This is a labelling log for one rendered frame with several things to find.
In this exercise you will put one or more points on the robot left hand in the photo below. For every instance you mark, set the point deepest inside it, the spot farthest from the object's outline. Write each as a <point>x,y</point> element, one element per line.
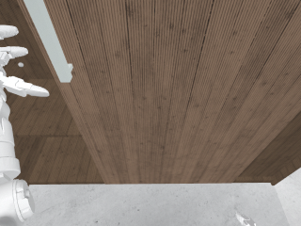
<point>14,84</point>

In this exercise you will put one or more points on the handle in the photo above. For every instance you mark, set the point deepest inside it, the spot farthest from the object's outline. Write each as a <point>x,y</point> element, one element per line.
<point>45,28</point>

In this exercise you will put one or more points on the wardrobe door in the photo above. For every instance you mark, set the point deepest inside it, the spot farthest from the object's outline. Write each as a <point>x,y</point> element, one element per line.
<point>281,151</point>
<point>177,91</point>

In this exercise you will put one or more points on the robot left forearm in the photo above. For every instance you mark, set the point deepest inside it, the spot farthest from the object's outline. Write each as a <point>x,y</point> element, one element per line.
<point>9,164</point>

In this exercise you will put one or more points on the left robot upper arm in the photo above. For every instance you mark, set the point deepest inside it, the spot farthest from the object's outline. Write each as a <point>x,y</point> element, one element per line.
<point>16,203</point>

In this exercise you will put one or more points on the robot right hand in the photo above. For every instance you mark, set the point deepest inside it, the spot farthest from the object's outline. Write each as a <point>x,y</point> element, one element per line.
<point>245,221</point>

